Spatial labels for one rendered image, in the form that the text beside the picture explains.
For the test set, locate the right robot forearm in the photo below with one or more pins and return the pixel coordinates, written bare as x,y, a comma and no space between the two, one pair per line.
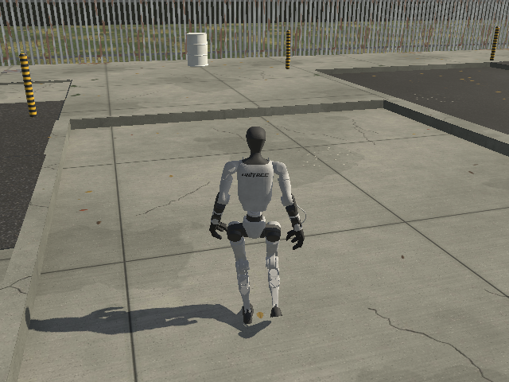
294,215

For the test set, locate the robot right shin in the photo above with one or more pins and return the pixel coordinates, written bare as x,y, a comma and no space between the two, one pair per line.
274,281

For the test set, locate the right robot upper arm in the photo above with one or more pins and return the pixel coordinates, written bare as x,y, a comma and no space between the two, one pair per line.
284,182

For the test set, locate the robot right hand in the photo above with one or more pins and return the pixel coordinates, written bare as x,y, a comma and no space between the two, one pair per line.
299,238

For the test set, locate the left robot forearm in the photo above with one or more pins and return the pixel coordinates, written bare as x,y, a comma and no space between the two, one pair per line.
217,211

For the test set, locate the left robot upper arm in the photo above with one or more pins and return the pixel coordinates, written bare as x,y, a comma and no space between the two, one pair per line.
226,180

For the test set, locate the left robot foot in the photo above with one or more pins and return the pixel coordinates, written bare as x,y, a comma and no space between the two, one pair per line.
247,317

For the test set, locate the robot left hand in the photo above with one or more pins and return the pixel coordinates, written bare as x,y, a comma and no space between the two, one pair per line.
220,227

